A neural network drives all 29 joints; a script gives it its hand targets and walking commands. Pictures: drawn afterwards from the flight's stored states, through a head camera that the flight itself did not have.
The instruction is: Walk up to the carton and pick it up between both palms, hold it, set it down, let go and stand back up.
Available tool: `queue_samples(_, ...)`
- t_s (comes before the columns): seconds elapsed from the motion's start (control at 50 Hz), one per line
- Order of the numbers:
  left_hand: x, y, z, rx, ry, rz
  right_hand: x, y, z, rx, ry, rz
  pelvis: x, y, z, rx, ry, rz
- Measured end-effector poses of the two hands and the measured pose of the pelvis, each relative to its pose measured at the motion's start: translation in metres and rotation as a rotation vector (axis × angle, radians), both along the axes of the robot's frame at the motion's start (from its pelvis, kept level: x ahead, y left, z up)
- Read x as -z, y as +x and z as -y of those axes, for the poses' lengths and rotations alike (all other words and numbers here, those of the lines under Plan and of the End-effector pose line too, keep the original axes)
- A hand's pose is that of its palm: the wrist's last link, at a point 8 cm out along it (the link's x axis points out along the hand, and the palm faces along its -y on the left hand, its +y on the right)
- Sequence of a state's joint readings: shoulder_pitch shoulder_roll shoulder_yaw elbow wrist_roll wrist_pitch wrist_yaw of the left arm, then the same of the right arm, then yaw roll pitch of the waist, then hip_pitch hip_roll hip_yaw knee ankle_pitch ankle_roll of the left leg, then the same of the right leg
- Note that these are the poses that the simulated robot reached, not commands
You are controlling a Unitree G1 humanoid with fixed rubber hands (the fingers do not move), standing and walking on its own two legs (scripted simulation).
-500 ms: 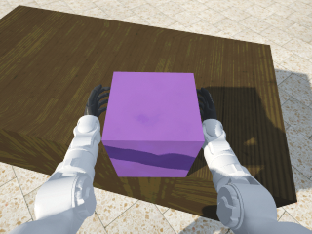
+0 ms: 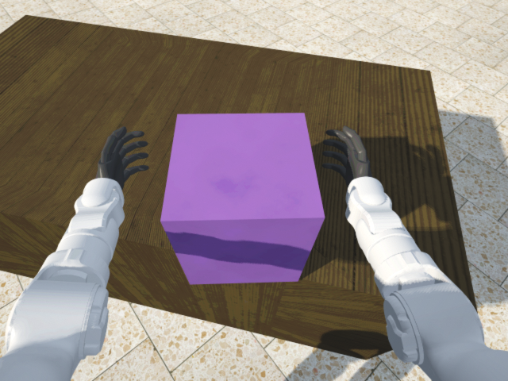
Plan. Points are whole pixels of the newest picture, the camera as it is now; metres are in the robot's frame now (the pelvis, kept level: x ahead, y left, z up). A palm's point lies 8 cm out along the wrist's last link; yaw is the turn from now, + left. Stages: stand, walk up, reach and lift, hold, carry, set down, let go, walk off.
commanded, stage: set down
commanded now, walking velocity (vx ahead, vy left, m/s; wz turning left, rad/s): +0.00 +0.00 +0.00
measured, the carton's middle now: (242, 205) +0.41 +0.02 +0.00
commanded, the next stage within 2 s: none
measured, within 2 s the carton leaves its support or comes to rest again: neither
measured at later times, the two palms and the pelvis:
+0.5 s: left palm (78, 132) +0.43 +0.24 +0.16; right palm (373, 133) +0.42 -0.17 +0.15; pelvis -0.01 +0.00 +0.01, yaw -1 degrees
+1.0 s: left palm (77, 161) +0.39 +0.24 +0.14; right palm (379, 162) +0.39 -0.18 +0.13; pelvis -0.01 -0.01 +0.01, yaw +0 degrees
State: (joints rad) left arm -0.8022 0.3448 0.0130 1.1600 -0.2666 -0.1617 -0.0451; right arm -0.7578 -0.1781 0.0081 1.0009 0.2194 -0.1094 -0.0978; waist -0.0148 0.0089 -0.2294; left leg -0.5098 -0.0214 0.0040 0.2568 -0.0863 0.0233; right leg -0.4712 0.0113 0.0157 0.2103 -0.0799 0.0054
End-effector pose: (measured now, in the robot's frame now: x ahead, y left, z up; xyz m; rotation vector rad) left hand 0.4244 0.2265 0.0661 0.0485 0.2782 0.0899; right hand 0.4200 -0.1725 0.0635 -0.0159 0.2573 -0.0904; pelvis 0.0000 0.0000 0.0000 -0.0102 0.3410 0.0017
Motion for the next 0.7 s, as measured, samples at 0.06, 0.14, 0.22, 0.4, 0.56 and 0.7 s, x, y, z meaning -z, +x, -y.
queue_samples(0.06,-0.015,0.002,0.001,0.01,0.003,0.018,-0.015,0.001,-0.003,-0.01,-0.001,0.017,-0.001,0.0,0.0,0.002,0.001,0.016)
queue_samples(0.14,-0.036,0.001,-0.002,0.011,0.008,0.026,-0.033,0.0,-0.005,-0.01,-0.007,0.022,-0.002,-0.001,-0.001,0.007,0.001,0.063)
queue_samples(0.22,-0.052,-0.001,-0.008,0.0,0.008,0.022,-0.044,-0.003,-0.006,-0.001,-0.011,0.012,-0.004,-0.003,-0.002,0.014,0.001,0.11)
queue_samples(0.4,-0.08,0.0,-0.014,-0.016,0.004,0.013,-0.069,0.001,-0.005,0.018,-0.016,-0.005,-0.005,-0.008,-0.004,0.021,-0.001,0.144)
queue_samples(0.56,-0.11,0.001,-0.011,-0.017,-0.003,0.01,-0.103,0.006,0.003,0.025,-0.015,-0.011,-0.006,-0.008,-0.002,0.027,0.0,0.163)
queue_samples(0.7,-0.129,-0.003,-0.014,-0.029,-0.028,0.0,-0.119,0.003,0.006,0.02,-0.023,-0.031,-0.007,-0.01,0.003,0.022,0.0,0.208)
